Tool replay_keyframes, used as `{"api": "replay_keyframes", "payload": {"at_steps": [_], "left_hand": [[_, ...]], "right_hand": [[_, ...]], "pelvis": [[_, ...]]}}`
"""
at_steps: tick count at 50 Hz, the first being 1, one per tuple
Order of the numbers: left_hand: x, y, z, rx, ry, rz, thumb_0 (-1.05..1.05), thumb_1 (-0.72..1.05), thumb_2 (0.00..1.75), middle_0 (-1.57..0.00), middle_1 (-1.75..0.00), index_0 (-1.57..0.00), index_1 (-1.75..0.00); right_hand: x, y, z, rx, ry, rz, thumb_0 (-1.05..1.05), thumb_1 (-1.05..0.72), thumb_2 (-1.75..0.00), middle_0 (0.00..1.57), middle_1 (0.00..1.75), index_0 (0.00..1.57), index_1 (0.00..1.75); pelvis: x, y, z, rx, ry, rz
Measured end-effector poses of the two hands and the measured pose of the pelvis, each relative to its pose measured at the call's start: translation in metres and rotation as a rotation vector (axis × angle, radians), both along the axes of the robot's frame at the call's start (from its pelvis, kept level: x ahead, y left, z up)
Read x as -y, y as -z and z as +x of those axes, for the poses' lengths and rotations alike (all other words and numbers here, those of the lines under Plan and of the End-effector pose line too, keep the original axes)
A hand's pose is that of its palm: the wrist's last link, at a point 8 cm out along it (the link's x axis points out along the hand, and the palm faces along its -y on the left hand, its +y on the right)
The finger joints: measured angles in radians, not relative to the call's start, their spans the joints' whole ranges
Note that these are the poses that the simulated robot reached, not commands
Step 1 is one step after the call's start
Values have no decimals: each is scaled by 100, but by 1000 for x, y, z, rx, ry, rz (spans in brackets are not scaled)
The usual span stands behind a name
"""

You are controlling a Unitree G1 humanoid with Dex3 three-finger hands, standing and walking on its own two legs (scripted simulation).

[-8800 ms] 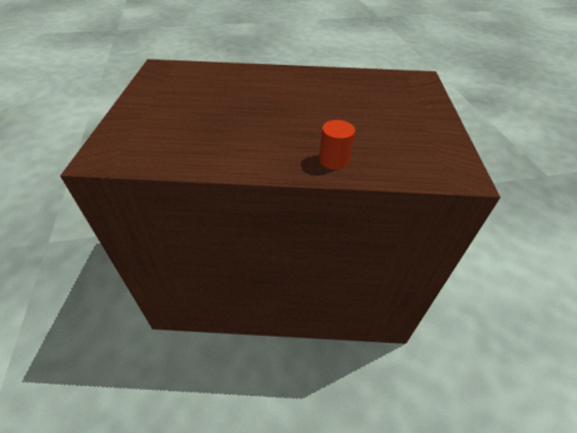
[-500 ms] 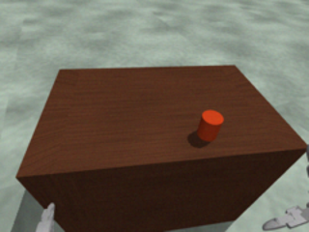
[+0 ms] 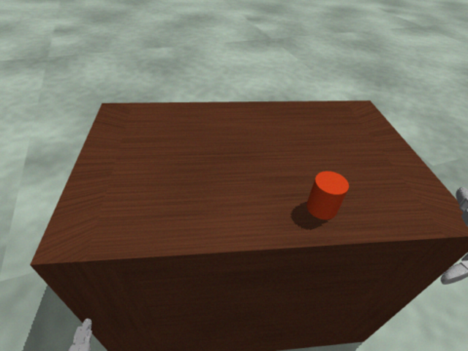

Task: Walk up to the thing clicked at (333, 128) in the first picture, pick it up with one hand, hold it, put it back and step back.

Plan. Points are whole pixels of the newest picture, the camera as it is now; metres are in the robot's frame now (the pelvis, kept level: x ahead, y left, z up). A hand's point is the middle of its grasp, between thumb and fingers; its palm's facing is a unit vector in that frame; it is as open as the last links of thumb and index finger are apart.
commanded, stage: go down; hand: right
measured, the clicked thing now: (326, 195) +0.46 -0.20 +0.02
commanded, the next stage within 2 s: none
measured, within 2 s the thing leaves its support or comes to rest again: neither
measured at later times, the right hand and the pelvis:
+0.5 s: hand (466, 203) +0.33 -0.35 +0.15, palm faces +0.16 +0.99 -0.01, open 17.5 cm; pelvis -0.01 +0.00 -0.01, yaw +0 degrees
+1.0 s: hand out of the picture +0.35 -0.38 +0.16, palm faces +0.15 +0.99 +0.00, open 17.4 cm; pelvis +0.00 +0.00 -0.01, yaw +0 degrees
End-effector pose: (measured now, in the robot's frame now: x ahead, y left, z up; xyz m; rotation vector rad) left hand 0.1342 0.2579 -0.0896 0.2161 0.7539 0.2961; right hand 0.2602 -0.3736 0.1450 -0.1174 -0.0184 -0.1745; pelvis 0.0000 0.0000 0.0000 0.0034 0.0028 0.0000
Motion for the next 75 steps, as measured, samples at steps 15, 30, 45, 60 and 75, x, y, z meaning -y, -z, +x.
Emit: {"api": "replay_keyframes", "payload": {"at_steps": [15, 30, 45, 60, 75], "left_hand": [[-1, -24, 23, 101, 47, 73, -1, -55, 5, -6, -6, -5, -6], [-1, -6, -4, 13, 39, 82, -1, -54, 5, -6, -6, -6, -6], [3, -10, 3, 27, 55, 107, -1, -56, 6, -6, -6, -6, -6], [-3, -17, -4, 52, 21, 134, -1, -56, 6, -6, -6, -6, -6], [5, -18, 2, 79, 51, 129, -1, -55, 6, -6, -6, -6, -6]], "right_hand": [[24, -5, 15, 11, -2, 113, -2, 53, -6, 5, 5, 4, 5], [32, -8, 53, -15, -24, 129, -2, 52, -5, 5, 5, 5, 5], [54, -10, 54, -21, 1, 109, -2, 52, -6, 5, 5, 5, 5], [60, -14, 75, -15, 4, 131, -2, 49, -6, 6, 5, 5, 5], [64, -21, 82, -4, 8, 135, -2, 48, -6, 6, 5, 5, 5]], "pelvis": [[-4, 2, 1, -22, 15, 8], [-2, 7, -6, -85, 3, 9], [-1, 11, -3, -108, 9, 20], [4, 14, 0, -132, -3, 26], [4, 17, -3, -151, 0, 29]]}}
